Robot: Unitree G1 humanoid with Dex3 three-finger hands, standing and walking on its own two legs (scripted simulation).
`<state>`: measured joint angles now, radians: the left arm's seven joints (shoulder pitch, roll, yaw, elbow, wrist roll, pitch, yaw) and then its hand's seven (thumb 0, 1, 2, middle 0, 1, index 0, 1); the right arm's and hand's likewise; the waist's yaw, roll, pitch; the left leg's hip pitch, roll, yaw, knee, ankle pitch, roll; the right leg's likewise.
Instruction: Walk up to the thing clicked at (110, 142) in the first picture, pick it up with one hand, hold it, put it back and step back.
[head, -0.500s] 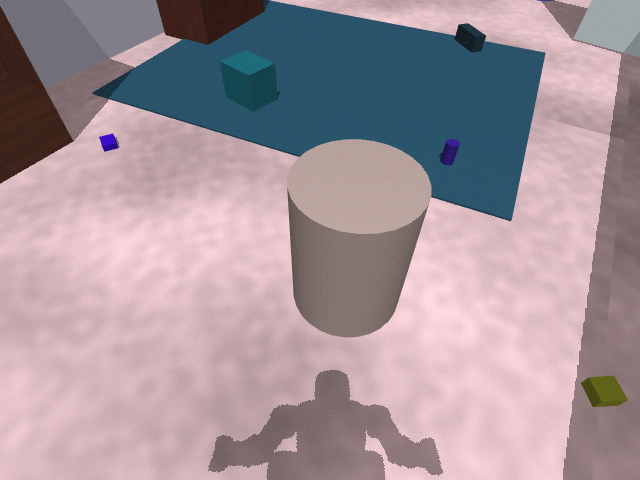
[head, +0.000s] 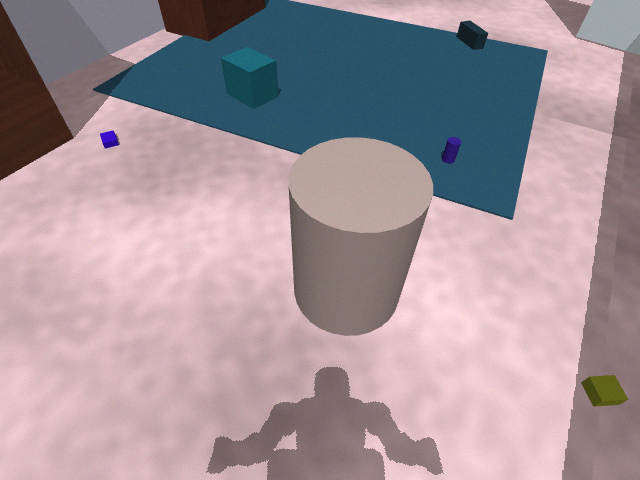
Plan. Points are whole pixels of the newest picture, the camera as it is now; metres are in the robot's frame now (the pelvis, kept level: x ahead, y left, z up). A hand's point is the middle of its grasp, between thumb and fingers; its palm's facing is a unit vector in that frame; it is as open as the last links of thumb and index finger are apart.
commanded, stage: stand
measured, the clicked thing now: (109, 139) +1.83 +1.09 -0.77
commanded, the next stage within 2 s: walk up in 0.62 s
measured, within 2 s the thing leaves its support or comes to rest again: neither
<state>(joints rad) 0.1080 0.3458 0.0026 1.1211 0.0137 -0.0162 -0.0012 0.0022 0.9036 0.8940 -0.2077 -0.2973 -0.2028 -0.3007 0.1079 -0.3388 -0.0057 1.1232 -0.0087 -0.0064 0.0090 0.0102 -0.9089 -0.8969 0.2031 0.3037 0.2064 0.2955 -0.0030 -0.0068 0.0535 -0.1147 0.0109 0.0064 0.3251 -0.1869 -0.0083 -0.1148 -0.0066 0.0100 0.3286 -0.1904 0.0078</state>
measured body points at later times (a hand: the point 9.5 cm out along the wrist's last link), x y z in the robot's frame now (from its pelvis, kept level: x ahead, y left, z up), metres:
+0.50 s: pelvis +0.00 +0.00 +0.00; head +0.01 +0.00 +0.45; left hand +0.08 +0.30 -0.13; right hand +0.08 -0.30 -0.13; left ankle -0.01 +0.12 -0.75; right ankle -0.01 -0.12 -0.75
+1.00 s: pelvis -0.02 -0.02 -0.01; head +0.03 -0.01 +0.43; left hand +0.03 +0.30 -0.13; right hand +0.13 -0.33 -0.12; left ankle -0.04 +0.12 -0.70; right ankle -0.01 -0.12 -0.75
